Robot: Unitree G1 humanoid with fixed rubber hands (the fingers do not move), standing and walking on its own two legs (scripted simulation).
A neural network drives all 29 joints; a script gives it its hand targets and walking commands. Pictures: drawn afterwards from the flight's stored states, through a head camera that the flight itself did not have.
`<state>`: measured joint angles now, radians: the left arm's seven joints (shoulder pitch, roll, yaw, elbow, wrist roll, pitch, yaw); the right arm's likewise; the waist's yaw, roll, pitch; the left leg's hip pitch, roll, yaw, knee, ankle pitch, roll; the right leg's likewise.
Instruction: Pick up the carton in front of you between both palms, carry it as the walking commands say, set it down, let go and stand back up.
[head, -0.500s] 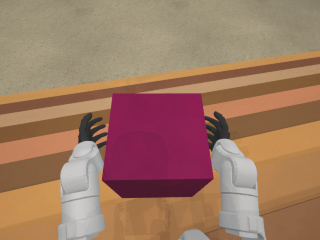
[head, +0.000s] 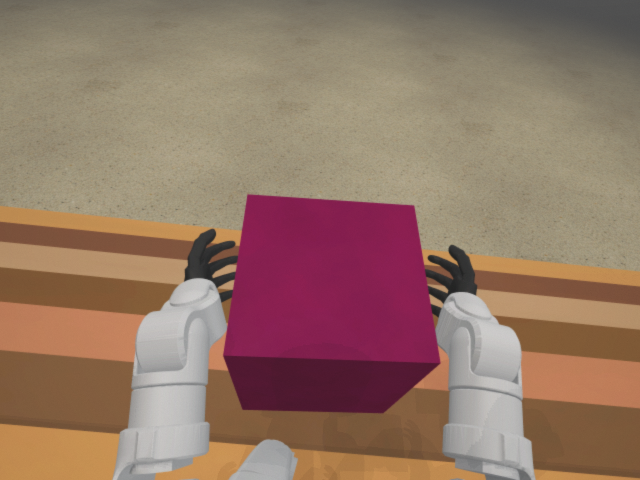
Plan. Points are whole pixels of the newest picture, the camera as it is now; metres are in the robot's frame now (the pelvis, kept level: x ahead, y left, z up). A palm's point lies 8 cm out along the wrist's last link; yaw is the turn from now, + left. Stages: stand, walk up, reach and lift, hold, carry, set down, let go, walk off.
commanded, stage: carry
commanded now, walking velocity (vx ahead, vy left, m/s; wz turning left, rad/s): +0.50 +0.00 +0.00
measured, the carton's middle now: (322, 314) +0.32 +0.06 +0.03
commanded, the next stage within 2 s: none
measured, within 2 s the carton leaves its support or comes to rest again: neither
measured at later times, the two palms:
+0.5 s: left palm (274, 212) +0.63 +0.19 -0.08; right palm (419, 240) +0.61 -0.11 -0.07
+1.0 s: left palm (319, 184) +0.94 +0.13 -0.22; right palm (422, 200) +0.96 -0.18 -0.23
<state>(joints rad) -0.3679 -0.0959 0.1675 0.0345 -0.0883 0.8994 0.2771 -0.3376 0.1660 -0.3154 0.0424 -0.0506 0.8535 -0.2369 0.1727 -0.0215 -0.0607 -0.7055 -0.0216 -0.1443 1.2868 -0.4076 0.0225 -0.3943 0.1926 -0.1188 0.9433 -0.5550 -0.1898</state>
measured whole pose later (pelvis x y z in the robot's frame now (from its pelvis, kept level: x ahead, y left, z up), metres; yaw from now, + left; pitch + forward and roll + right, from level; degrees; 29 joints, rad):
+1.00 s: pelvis +0.65 -0.03 -0.28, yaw +0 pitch +4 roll +1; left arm -0.27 -0.15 0.22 0.08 -0.02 0.76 0.19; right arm -0.29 0.13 -0.25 0.08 -0.02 0.76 -0.22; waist 0.06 0.02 -0.04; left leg -0.77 0.04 -0.02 1.15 -0.15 0.02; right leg -0.43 0.05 -0.11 0.93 -0.57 -0.12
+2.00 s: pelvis +1.34 -0.07 -0.59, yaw -2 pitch +3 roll +0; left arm -0.28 -0.16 0.16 0.09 -0.01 0.70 0.20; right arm -0.24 0.12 -0.26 0.06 -0.04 0.69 -0.21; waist 0.09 0.04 -0.03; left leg -0.67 0.01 0.00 0.70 0.25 0.03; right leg -0.32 0.11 -0.06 0.99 -0.72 -0.13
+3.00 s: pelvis +2.10 -0.09 -0.97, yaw -1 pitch +2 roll +0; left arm -0.25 -0.11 0.20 0.10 0.00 0.64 0.23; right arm -0.28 0.12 -0.15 0.10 0.01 0.68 -0.23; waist -0.08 0.03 -0.09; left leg -0.38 -0.09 0.07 0.66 -0.38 0.12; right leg -0.52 0.05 -0.02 1.69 -0.62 -0.05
